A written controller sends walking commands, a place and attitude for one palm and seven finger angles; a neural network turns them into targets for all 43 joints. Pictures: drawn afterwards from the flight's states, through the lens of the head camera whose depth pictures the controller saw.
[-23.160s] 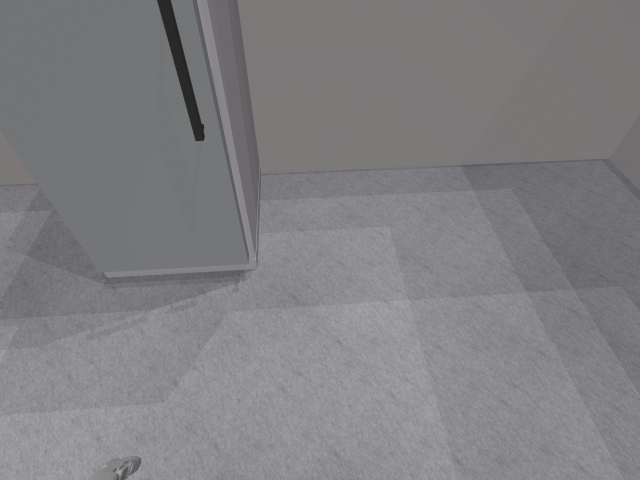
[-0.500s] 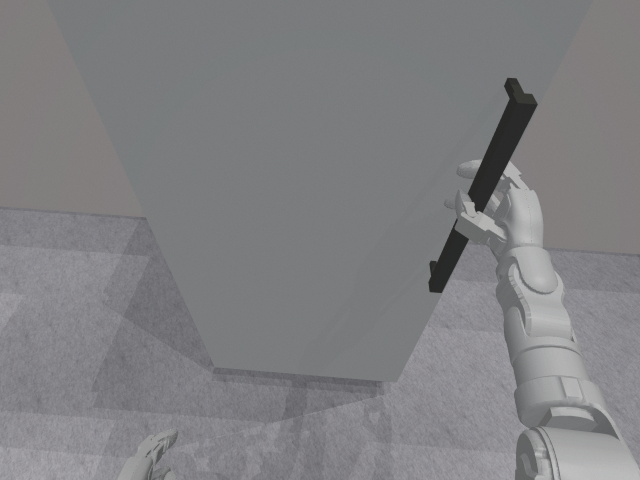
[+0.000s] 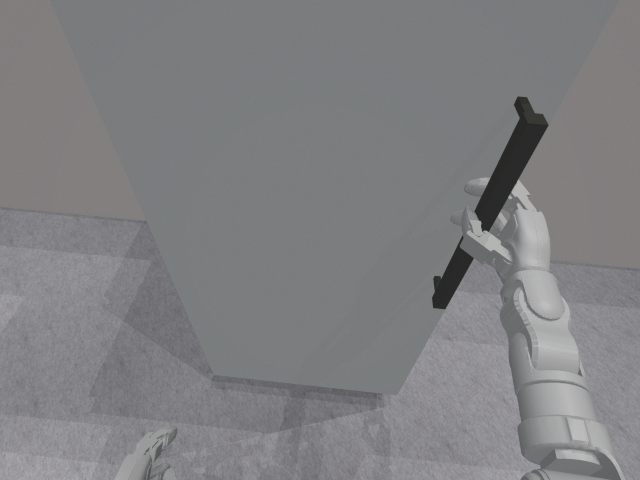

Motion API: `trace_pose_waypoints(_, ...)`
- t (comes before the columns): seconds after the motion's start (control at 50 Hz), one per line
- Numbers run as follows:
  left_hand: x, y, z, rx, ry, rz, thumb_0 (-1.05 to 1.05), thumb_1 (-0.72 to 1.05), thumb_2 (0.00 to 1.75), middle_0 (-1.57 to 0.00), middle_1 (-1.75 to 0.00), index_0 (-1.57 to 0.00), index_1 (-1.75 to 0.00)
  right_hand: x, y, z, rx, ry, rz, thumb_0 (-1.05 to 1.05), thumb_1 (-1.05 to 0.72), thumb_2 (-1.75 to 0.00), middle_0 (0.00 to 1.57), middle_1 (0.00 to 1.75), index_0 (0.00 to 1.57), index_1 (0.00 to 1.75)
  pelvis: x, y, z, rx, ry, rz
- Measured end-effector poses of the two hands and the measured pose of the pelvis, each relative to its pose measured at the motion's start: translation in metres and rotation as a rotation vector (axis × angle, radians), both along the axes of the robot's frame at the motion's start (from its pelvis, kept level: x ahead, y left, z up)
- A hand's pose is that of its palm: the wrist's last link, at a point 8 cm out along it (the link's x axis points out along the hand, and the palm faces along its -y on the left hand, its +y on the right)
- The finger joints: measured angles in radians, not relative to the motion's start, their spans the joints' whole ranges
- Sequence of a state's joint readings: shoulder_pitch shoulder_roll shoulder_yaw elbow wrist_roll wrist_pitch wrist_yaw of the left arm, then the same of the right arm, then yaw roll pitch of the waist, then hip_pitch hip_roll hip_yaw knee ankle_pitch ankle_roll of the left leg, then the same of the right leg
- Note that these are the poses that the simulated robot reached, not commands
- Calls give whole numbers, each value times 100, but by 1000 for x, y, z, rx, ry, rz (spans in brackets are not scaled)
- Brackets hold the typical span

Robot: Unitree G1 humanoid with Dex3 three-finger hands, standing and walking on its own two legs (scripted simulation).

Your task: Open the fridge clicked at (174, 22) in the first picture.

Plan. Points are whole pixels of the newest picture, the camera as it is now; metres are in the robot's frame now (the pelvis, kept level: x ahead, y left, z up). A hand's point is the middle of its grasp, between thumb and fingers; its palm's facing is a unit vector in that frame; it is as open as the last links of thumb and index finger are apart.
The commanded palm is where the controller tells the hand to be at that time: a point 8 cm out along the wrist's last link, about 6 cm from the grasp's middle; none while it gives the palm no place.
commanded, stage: pull the door a little, standing still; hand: right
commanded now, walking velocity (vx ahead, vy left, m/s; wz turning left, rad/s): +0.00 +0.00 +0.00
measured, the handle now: (472, 224) +0.45 -0.17 +0.09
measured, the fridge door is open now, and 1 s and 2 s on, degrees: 0 17 47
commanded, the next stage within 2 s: walk backward, drawing the door open in 0.48 s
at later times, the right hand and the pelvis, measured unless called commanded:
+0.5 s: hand (472, 258) +0.35 -0.14 +0.13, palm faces -0.01 +1.00 +0.01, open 6.2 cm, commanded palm +0.28 -0.19 +0.12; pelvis +0.04 -0.01 +0.01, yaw +3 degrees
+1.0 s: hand (458, 333) +0.26 -0.11 +0.12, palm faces +0.14 +0.97 -0.21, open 6.3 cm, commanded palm +0.21 -0.16 +0.13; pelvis +0.04 +0.02 +0.01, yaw -5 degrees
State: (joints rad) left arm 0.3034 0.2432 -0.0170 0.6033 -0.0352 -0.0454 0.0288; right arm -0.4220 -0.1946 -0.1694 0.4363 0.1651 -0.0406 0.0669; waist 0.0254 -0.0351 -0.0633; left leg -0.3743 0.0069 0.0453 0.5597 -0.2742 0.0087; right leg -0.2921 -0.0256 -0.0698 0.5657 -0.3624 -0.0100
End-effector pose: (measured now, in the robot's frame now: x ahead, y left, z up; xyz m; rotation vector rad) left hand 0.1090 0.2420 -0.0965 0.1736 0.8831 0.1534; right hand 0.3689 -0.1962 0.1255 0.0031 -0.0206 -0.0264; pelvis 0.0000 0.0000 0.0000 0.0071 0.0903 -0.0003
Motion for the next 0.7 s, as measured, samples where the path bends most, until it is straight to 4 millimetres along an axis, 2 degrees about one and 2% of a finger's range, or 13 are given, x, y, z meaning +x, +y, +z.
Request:
trace_pose_waypoints(0.2,24,-5,6,-5,-36,-16,1,91,90,-20,-30,-20,-30,0,-1,1,2,12,6,2,-76,-79,33,139,34,138,8,-1,1,2,1,1)
trace_pose_waypoints(0.42,46,-9,19,-30,-88,11,1,91,90,-20,-30,-20,-30,-14,1,1,3,12,23,2,-79,-79,22,134,22,131,29,-3,5,1,-5,34)
trace_pose_waypoints(0.5,58,-10,23,-34,-95,17,1,91,90,-20,-30,-20,-30,-34,3,1,2,12,40,2,-78,-78,22,133,22,131,41,-5,7,2,-4,49)
trace_pose_waypoints(0.6,84,-15,28,-37,-123,-3,1,91,90,-20,-30,-20,-30,-79,9,3,3,25,68,2,-74,-76,24,132,24,131,58,-8,7,8,-4,62)
trace_pose_waypoints(0.7,114,-23,24,21,-125,-65,1,91,90,-20,-30,-20,-30,-102,14,6,-137,-27,86,1,-65,-77,34,134,32,135,59,-12,3,10,-7,13)
